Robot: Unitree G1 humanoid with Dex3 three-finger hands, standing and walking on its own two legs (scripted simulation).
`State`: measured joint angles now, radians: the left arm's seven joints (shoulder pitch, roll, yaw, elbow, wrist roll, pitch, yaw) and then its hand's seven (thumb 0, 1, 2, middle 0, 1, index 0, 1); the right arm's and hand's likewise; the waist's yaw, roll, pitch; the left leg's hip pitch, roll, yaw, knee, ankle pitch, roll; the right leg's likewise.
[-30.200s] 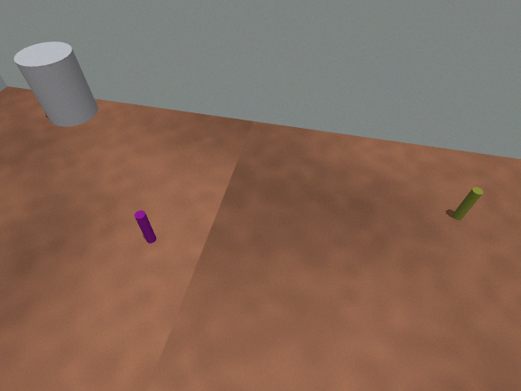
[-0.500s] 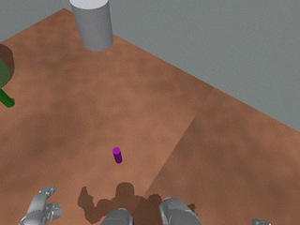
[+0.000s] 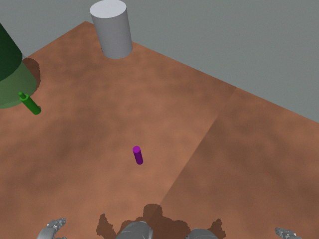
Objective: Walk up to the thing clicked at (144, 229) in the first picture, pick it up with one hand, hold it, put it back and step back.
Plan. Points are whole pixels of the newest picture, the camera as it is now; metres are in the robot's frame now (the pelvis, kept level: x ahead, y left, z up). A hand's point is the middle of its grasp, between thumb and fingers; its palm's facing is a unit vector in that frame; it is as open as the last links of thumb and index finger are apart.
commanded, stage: step back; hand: left
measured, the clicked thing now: (138, 155) +0.59 +0.17 -0.67
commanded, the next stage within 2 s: none
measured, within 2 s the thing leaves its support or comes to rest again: neither
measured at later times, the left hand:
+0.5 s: hand out of the picture -0.05 +0.26 -0.16, palm faces -0.07 -0.92 -0.39, open 7.4 cm
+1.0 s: hand out of the picture -0.18 +0.25 -0.15, palm faces +0.01 -0.93 -0.37, open 7.4 cm
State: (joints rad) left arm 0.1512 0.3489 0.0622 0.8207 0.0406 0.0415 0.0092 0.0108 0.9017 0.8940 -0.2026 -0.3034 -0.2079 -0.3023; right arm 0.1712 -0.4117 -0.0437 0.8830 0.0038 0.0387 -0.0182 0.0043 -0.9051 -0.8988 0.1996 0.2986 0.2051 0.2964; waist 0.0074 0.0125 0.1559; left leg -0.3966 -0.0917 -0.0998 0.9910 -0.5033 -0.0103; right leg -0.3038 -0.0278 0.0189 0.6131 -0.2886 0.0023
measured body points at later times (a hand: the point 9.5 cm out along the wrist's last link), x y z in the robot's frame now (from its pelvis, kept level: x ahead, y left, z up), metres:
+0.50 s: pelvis -0.15 -0.01 -0.01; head -0.10 -0.01 +0.43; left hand -0.05 +0.31 -0.13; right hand -0.03 -0.33 -0.12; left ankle -0.04 +0.12 -0.73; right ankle -0.19 -0.14 -0.73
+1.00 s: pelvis -0.31 -0.01 +0.00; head -0.26 +0.00 +0.44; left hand -0.18 +0.30 -0.12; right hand -0.21 -0.32 -0.11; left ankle -0.26 +0.10 -0.73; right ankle -0.34 -0.16 -0.65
